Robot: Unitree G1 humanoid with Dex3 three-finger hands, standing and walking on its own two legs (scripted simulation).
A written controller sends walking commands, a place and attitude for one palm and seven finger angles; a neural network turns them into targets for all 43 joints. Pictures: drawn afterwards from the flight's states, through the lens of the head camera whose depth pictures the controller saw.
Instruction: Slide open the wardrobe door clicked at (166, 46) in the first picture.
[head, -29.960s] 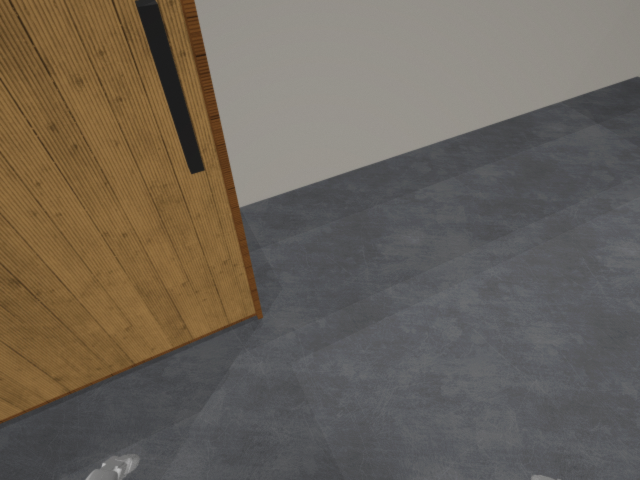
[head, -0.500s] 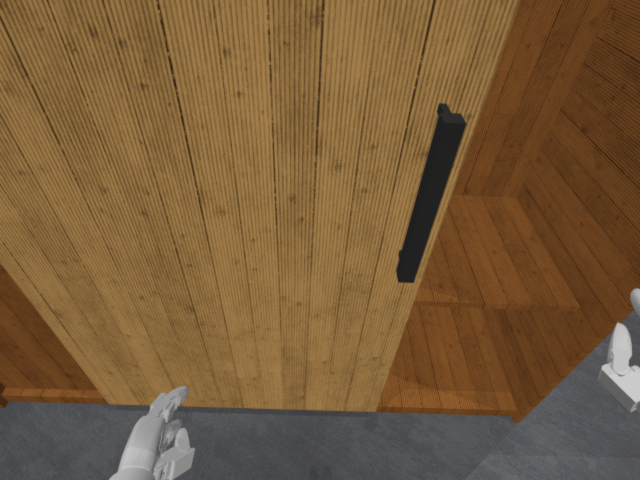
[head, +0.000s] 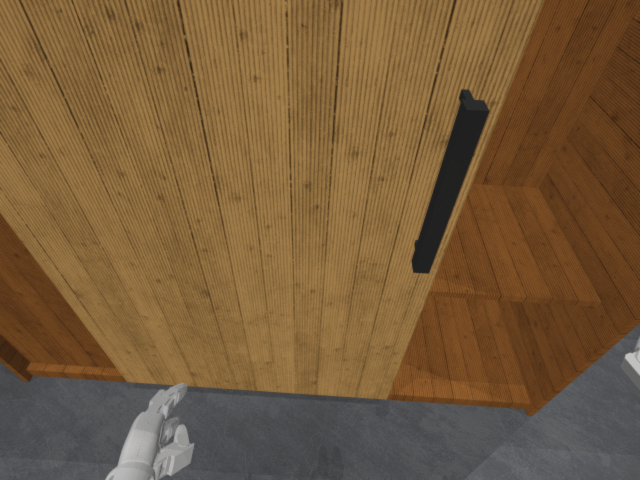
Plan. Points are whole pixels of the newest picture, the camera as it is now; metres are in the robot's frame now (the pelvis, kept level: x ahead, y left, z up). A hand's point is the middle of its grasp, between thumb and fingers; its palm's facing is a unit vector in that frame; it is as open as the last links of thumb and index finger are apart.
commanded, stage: step back with the hand held close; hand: right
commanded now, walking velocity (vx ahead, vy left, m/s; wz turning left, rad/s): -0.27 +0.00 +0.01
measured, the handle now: (440, 192) +0.49 -0.17 +0.12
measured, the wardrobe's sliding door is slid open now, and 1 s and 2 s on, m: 0.45 0.45 0.45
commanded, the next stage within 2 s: stop stepping back and stand still in 1.08 s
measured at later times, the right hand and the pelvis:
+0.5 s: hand out of the picture +0.13 -0.30 +0.15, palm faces +0.46 +0.77 -0.44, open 7.4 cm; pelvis -0.06 -0.03 -0.02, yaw -1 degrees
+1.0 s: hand out of the picture +0.08 -0.32 +0.17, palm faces +0.43 +0.81 -0.39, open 7.4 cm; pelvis -0.13 -0.04 +0.00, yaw +1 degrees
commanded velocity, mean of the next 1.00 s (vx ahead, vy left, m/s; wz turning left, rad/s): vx -0.32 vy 0.00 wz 0.03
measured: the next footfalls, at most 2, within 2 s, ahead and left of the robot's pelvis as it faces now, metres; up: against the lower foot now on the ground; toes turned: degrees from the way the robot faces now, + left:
left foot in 1.12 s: -0.25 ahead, +0.09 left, +0.00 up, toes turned +3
left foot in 1.64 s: -0.21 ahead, +0.01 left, +0.00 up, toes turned +7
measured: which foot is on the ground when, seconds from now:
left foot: down 0.00-0.76, up 0.78-1.00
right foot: down 0.00-1.00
